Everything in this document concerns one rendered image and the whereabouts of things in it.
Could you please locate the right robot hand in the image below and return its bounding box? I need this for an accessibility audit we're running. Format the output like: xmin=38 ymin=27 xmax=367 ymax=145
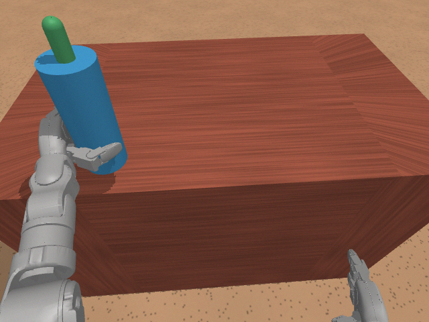
xmin=332 ymin=249 xmax=389 ymax=322

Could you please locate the bottle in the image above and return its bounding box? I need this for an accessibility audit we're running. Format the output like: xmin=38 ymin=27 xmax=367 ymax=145
xmin=34 ymin=16 xmax=127 ymax=174

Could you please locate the left robot arm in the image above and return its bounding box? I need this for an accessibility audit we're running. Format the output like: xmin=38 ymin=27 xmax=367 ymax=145
xmin=0 ymin=154 xmax=85 ymax=322

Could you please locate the left robot hand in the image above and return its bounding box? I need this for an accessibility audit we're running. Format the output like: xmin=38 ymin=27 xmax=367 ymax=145
xmin=38 ymin=106 xmax=122 ymax=172

